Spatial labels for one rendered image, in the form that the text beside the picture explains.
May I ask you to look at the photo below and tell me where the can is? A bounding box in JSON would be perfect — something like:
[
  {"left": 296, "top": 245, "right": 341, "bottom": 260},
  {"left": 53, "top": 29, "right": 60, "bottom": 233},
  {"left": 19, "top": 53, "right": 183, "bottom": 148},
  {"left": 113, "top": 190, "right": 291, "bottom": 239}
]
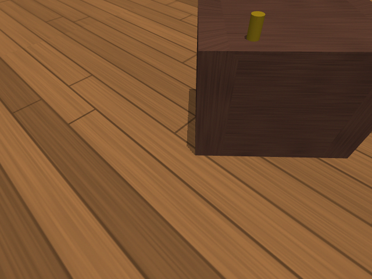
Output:
[{"left": 246, "top": 11, "right": 265, "bottom": 42}]

